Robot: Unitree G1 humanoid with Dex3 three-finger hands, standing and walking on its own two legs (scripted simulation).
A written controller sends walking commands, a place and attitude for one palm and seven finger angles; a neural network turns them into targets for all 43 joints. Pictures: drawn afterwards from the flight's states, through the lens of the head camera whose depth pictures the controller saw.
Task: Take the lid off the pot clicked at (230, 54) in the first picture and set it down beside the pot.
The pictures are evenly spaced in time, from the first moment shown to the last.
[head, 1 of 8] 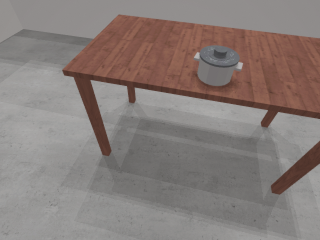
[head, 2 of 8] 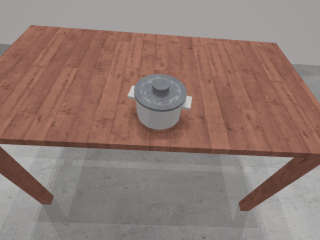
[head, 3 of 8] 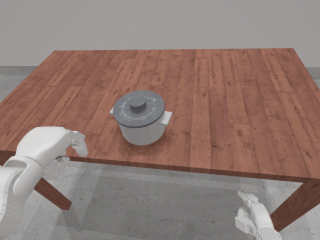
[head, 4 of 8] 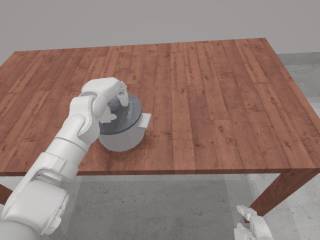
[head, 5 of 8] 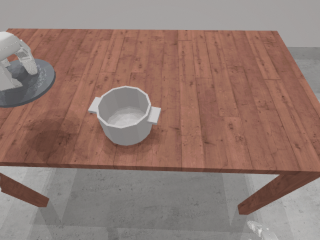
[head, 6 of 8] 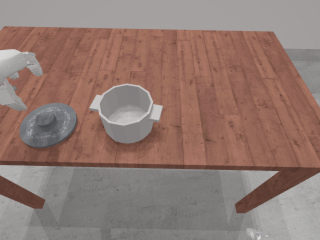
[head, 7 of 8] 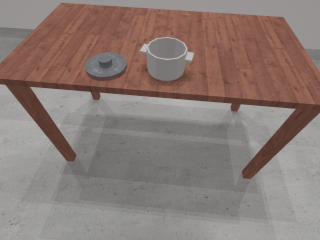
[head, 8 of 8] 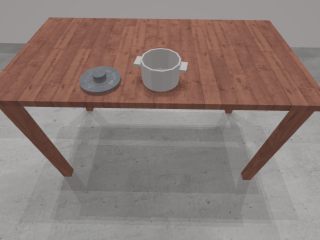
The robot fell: no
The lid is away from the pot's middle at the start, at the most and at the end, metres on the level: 0.00 0.25 0.24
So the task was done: yes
